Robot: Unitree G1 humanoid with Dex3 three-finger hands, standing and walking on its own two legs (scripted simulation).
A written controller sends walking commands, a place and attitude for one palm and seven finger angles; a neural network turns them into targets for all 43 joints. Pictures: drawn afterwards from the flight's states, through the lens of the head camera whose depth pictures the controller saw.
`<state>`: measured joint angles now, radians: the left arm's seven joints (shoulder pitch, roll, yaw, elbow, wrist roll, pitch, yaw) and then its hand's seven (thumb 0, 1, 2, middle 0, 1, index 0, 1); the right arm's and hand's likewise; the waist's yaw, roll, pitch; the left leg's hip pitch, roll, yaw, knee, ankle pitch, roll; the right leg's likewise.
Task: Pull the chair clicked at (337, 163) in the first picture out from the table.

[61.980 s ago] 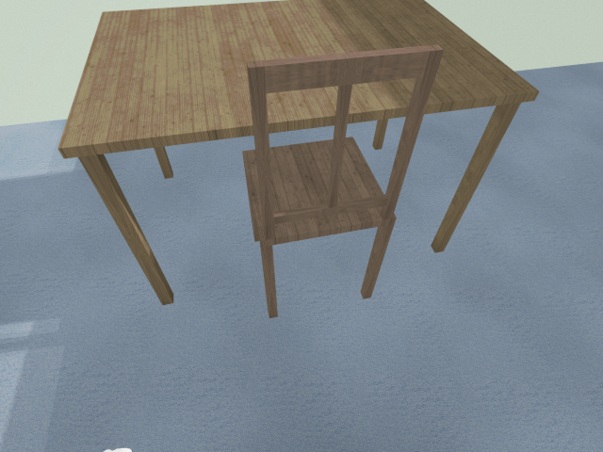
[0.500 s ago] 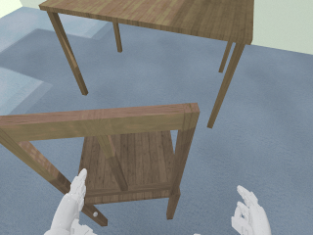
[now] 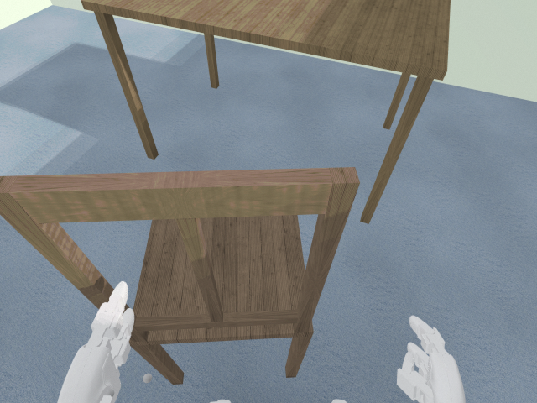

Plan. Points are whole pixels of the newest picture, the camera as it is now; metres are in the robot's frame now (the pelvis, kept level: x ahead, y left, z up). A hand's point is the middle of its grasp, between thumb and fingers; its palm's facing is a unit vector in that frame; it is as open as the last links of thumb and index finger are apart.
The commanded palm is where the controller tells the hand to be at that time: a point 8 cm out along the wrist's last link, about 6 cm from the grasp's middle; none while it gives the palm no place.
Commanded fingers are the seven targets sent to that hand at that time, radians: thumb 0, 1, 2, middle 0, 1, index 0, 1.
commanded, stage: draw the hand back to the body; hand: left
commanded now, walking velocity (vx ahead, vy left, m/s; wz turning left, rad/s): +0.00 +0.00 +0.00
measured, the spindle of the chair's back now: (205, 278) +0.30 +0.12 +0.01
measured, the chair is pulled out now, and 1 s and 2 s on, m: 0.66 0.66 0.66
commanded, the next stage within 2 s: step back with the hand held close in 1.42 s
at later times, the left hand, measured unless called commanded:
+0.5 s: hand (90, 344) +0.17 +0.20 +0.12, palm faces +0.20 -0.92 -0.34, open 16.5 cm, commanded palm +0.13 +0.26 +0.15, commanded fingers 0.00 -0.04 0.44 -0.07 -0.10 -0.07 -0.10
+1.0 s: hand (13, 302) +0.19 +0.25 +0.19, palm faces +0.45 -0.76 -0.47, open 9.1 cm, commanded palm +0.15 +0.29 +0.24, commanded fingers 0.00 0.86 0.88 -0.19 -0.29 -0.19 -0.29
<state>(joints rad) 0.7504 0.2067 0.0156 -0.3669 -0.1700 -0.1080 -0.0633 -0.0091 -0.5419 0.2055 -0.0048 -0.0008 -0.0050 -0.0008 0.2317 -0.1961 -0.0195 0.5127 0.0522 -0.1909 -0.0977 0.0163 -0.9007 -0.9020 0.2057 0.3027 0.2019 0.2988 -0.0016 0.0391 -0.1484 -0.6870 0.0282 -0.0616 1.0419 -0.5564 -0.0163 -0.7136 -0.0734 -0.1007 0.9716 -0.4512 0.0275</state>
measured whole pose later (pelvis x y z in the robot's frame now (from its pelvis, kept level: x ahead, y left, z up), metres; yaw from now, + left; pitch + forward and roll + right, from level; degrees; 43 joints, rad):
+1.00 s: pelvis +0.02 -0.02 +0.06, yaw +0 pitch -4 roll -1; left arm 0.55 0.36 0.28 -0.41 -0.05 0.02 0.16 0.01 0.51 0.72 -0.16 -0.22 -0.31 -0.30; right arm 0.19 -0.23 0.03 0.65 0.02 -0.19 -0.11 0.02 -0.90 -0.90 0.21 0.30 0.20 0.30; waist 0.09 0.09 0.02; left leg -0.11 0.04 -0.04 0.54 -0.36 -0.03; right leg -0.17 -0.05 -0.10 0.54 -0.30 0.01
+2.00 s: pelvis -0.02 +0.00 +0.06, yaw -2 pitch +0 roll +0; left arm 0.59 0.44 0.45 -0.54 -0.05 -0.19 0.15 0.02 0.88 0.90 -0.20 -0.29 -0.21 -0.30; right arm 0.16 -0.17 -0.02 0.61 0.01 -0.06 -0.07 0.01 -0.90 -0.90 0.21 0.30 0.20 0.30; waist 0.01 -0.02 0.06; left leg -0.24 0.01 0.01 0.54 -0.30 0.00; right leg -0.31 -0.07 -0.05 0.52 -0.21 0.04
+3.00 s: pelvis -0.15 -0.01 +0.06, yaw -2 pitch +1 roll -3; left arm 0.51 0.42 0.49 -0.63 -0.05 -0.32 0.14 0.02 0.89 0.90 -0.21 -0.30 -0.21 -0.30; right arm 0.16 -0.14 -0.03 0.65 -0.01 -0.21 -0.03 0.01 -0.90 -0.90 0.21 0.30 0.20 0.30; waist 0.03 -0.01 0.07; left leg -0.38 0.12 0.06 0.57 -0.21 -0.01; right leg -0.36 -0.02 -0.02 0.78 -0.42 0.01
